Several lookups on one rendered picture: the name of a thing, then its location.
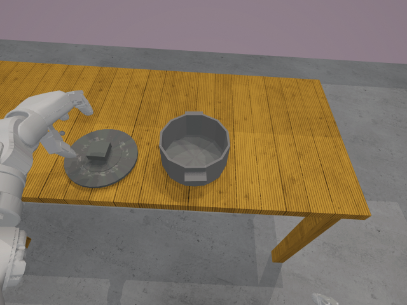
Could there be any knob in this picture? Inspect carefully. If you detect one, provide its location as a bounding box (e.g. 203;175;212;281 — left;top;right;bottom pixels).
86;141;112;161

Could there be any robot left forearm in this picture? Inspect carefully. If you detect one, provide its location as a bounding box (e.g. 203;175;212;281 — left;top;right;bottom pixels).
0;108;48;227

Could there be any table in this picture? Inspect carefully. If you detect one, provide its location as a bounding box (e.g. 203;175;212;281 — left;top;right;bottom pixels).
0;61;371;263

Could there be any robot left hand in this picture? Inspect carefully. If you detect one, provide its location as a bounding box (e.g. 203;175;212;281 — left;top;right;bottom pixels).
16;90;93;158

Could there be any pot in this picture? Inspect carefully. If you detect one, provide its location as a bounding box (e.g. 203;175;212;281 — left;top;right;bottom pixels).
159;111;230;186

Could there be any robot left upper arm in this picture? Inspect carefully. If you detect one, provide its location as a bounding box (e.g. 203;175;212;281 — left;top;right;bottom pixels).
0;227;27;305

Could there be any lid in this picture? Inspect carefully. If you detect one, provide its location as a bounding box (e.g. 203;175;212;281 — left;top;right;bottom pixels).
64;129;138;188

